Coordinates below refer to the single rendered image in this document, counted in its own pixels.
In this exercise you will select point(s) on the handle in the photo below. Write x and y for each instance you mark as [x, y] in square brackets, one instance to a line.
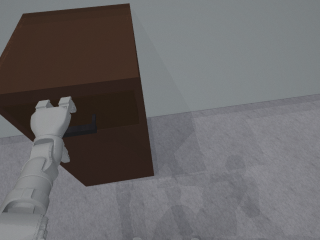
[84, 129]

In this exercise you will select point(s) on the robot left forearm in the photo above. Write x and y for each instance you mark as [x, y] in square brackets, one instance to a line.
[32, 189]

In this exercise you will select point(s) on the left robot hand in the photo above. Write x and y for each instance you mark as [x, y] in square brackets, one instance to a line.
[50, 120]

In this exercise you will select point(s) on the left robot upper arm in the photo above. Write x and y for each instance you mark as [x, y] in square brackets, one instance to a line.
[23, 226]

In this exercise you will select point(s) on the cabinet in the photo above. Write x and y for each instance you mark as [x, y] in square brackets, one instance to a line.
[79, 52]

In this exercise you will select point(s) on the drawer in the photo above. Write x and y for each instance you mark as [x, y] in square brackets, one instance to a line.
[112, 109]

